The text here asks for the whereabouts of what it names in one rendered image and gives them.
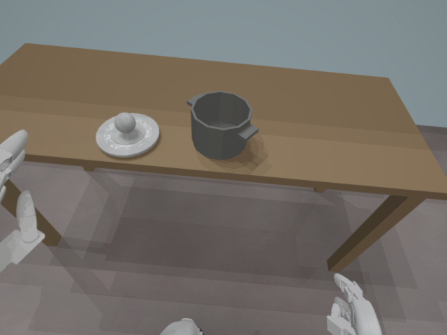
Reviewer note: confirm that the left robot thigh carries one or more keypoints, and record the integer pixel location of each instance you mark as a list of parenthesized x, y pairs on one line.
[(181, 328)]

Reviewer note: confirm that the knob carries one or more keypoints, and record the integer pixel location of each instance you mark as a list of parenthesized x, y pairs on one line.
[(125, 122)]

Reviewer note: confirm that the right robot hand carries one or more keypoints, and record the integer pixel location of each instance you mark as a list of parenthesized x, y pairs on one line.
[(359, 317)]

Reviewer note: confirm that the table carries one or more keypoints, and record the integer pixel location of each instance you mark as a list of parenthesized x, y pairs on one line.
[(317, 129)]

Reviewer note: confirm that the pot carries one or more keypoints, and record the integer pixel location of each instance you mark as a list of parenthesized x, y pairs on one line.
[(220, 124)]

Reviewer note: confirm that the left robot hand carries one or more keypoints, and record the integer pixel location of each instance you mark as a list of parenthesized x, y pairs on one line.
[(18, 243)]

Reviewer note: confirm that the robot left shin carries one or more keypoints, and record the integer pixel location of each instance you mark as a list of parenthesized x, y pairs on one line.
[(188, 320)]

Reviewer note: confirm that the lid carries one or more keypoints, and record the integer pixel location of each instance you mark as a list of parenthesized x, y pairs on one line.
[(115, 143)]

